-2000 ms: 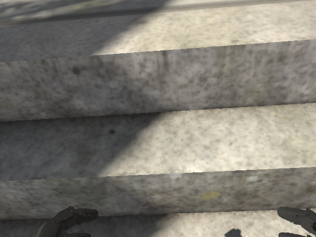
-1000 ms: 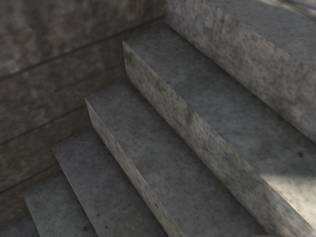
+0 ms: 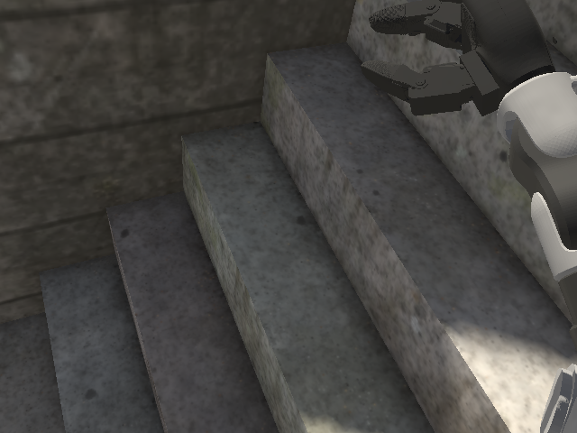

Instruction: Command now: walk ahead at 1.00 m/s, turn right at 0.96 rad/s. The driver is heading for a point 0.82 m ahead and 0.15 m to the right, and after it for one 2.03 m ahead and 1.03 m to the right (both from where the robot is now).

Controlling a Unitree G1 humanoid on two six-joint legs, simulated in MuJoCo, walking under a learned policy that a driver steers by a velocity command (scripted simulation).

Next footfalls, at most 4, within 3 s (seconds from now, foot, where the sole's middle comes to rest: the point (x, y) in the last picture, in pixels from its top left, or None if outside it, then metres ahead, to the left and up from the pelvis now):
0.36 right None -0.28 0.01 -0.98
0.66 left None -0.70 0.25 -1.46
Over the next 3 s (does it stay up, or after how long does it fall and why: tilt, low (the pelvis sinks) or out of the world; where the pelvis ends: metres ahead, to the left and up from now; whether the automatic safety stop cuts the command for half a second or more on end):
falls after 0.82 s (tilt)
